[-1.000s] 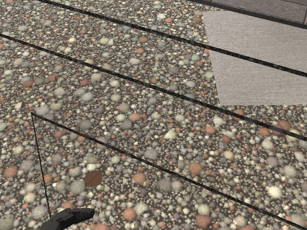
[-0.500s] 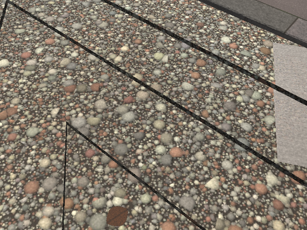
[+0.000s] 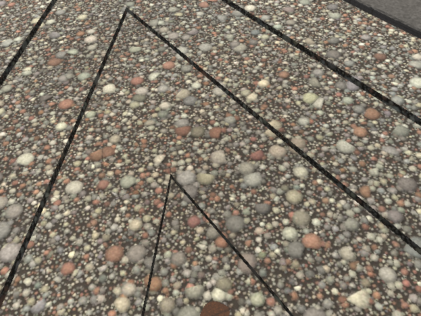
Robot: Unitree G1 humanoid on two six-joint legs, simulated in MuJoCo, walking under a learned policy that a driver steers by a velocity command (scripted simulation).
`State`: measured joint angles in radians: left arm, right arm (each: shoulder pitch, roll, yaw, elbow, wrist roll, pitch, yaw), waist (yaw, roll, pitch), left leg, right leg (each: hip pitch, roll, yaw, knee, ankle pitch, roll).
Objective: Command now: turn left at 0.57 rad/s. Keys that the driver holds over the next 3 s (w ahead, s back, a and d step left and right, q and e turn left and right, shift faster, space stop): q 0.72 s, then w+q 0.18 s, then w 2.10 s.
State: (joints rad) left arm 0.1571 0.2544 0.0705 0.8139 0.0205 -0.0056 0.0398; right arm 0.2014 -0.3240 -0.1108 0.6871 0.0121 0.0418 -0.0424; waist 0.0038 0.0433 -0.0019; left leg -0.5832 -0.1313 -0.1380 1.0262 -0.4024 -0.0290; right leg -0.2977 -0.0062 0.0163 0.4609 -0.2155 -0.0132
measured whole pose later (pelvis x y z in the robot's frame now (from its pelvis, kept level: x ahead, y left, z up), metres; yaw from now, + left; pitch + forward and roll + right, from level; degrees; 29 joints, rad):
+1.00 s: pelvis +0.07 +0.05 +0.00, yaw +35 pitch +2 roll +1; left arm 0.30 0.27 0.08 0.72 0.01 -0.06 0.02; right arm 0.22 -0.33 -0.09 0.65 0.02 0.00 -0.01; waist 0.04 0.04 -0.02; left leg -0.59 -0.02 -0.11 1.07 -0.28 -0.02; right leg -0.16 0.00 -0.02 0.38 -0.26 -0.02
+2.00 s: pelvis +0.42 +0.29 +0.00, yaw +37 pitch +3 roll +1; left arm 0.48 0.17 -0.01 0.95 0.01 -0.07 0.01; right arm 0.08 -0.21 -0.02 0.66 0.01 -0.05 0.02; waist 0.08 0.03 0.00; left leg -0.83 0.10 0.03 0.98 -0.05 0.01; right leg -0.01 0.02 -0.05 0.25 -0.29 -0.05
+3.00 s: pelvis +0.89 +0.60 +0.04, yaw +37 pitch +1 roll -1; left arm 0.35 0.24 0.04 0.88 0.01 -0.08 -0.02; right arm 0.16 -0.28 -0.05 0.80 0.00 -0.05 -0.01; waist 0.04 0.04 0.00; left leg -0.76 0.14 -0.03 1.17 -0.19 0.00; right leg -0.13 0.07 -0.05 0.27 -0.18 -0.08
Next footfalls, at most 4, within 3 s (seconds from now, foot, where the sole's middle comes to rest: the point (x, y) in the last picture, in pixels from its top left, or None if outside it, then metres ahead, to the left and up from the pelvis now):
0.32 left None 0.03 0.16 -0.78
0.80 right None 0.13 -0.04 -0.78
1.20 left None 0.13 0.31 -0.75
1.66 right None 0.42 0.19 -0.78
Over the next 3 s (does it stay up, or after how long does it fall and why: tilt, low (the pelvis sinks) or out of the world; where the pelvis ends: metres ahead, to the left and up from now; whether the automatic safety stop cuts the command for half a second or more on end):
stays up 0.89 0.60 0.04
